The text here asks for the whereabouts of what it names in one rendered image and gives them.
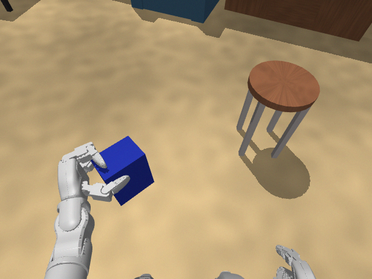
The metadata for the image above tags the armchair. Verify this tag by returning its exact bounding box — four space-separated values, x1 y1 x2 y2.
131 0 219 23

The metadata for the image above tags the left robot arm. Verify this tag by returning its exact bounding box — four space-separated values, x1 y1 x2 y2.
44 197 95 279

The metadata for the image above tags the right robot hand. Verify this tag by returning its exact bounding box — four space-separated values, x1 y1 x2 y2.
273 245 316 279

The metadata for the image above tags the carton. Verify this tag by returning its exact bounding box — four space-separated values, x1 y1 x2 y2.
91 136 154 206

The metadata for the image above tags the left robot hand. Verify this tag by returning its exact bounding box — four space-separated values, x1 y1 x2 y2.
58 142 130 202

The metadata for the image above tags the stool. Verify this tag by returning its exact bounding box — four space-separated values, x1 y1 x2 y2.
237 60 320 158

